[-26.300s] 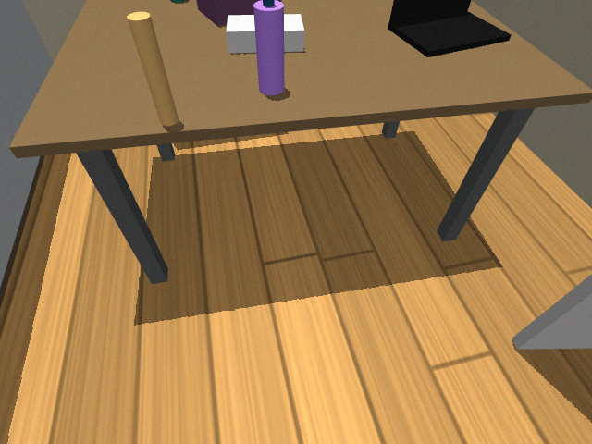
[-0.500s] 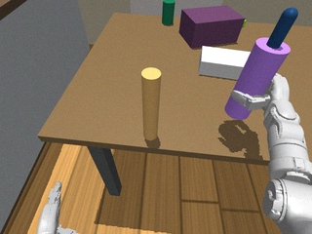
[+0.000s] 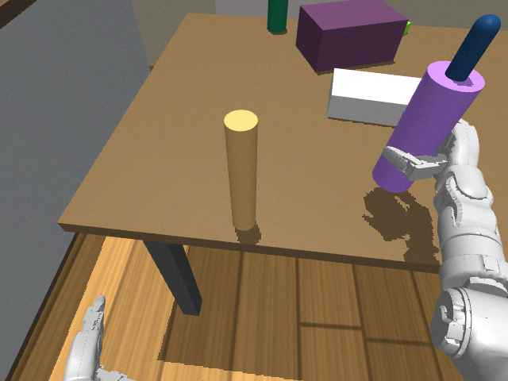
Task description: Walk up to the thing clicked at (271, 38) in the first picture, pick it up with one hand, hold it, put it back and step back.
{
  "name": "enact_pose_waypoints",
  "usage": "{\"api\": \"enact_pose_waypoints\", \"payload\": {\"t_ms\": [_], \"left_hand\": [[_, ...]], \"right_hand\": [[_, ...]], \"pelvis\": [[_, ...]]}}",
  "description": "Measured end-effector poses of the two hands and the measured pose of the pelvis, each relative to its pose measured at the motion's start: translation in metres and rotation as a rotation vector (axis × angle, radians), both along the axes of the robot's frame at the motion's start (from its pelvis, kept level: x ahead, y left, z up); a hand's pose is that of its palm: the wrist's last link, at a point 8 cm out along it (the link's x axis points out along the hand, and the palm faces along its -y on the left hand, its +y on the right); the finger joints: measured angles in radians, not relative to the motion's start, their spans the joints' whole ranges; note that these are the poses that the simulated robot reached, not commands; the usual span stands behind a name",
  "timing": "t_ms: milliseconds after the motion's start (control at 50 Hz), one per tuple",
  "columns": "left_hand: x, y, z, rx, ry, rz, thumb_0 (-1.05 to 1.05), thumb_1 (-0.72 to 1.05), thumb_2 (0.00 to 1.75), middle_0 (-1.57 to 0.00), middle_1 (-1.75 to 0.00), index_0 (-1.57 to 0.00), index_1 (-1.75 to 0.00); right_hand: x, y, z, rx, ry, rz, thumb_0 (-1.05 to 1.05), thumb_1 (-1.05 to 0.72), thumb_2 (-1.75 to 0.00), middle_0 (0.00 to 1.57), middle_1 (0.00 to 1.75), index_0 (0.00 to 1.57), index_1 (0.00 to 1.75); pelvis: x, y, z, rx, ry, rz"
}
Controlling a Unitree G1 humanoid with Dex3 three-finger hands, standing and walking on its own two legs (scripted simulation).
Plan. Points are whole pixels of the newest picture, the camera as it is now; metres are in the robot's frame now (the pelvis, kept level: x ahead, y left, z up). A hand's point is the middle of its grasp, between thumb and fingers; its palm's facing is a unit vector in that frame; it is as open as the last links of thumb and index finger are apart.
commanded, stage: lower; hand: right
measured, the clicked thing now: (429, 116) +0.45 -0.22 +0.20
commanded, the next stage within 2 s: loosen in 0.78 s
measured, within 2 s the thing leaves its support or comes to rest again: rests again in 0.60 s
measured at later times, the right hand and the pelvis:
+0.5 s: hand (401, 165) +0.46 -0.22 +0.08, palm faces +0.20 +0.98 -0.01, open 9.8 cm; pelvis -0.02 +0.00 -0.02, yaw +0 degrees
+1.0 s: hand (400, 168) +0.46 -0.22 +0.07, palm faces +0.19 +0.98 +0.01, open 9.8 cm; pelvis -0.02 +0.00 -0.03, yaw +0 degrees
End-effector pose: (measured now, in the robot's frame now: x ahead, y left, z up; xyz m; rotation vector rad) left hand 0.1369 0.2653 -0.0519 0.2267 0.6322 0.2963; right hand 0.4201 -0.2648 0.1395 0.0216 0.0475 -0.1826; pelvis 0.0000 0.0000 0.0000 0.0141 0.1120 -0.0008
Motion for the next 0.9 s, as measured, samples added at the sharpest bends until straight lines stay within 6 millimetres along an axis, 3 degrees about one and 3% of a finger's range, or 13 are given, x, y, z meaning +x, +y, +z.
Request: {"api": "enact_pose_waypoints", "payload": {"t_ms": [280,500,680,900], "left_hand": [[-0.017,-0.008,-0.006,0.001,0.043,-0.015,-0.01,-0.55,0.06,-0.06,-0.05,-0.05,-0.06],[-0.021,-0.006,-0.010,0.028,0.040,-0.012,-0.01,-0.55,0.06,-0.05,-0.05,-0.05,-0.05],[-0.021,-0.009,-0.007,0.030,0.026,-0.024,-0.01,-0.55,0.06,-0.05,-0.05,-0.05,-0.05],[-0.013,-0.008,-0.006,0.043,0.011,-0.046,-0.01,-0.55,0.06,-0.05,-0.04,-0.05,-0.05]], "right_hand": [[-0.005,-0.001,-0.048,-0.008,0.050,0.012,-0.01,0.44,-1.12,0.72,1.09,0.77,1.12],[0.004,-0.003,-0.053,-0.024,0.014,-0.018,-0.01,0.44,-1.12,0.72,1.09,0.77,1.12],[0.007,-0.003,-0.066,-0.001,0.027,-0.002,-0.01,0.44,-1.12,0.72,1.09,0.77,1.12],[0.011,-0.008,-0.067,-0.011,-0.006,-0.006,-0.01,0.45,-1.13,0.72,1.09,0.77,1.12]], "pelvis": [[-0.012,-0.001,-0.007,0.003,0.039,0.006],[-0.019,-0.002,-0.015,0.007,0.069,0.006],[-0.015,-0.002,-0.019,0.007,0.094,0.006],[-0.015,-0.001,-0.025,0.010,0.117,0.000]]}}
